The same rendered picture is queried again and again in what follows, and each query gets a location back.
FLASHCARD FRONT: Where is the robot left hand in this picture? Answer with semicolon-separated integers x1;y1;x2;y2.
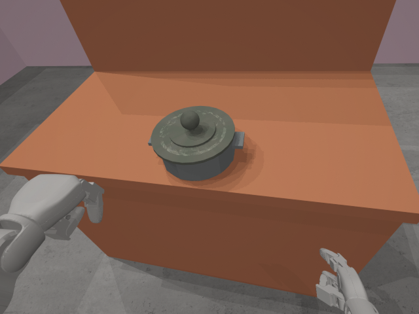
7;174;105;241

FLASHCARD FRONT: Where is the table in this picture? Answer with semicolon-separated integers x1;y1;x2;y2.
0;0;419;297

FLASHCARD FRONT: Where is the robot right hand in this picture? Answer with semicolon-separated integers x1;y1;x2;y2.
316;248;369;311

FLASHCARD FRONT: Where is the knob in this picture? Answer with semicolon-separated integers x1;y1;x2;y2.
180;111;200;130

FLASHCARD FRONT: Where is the robot right forearm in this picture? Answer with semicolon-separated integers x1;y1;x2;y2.
344;298;379;314

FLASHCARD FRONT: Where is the pot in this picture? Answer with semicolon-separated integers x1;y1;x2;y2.
148;131;245;181

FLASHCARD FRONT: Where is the robot left forearm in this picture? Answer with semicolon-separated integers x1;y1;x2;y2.
0;214;45;314

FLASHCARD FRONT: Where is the lid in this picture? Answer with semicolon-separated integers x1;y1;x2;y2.
151;106;235;165

